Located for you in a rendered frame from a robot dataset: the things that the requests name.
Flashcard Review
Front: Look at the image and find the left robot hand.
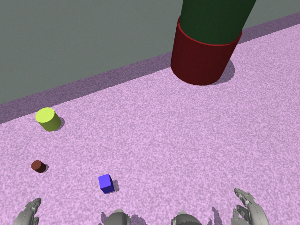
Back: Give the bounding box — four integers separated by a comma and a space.
13, 198, 41, 225

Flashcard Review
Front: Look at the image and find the potted plant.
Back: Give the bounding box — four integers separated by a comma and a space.
171, 0, 256, 86

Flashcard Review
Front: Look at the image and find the right robot hand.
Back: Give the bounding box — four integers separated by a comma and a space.
231, 188, 270, 225

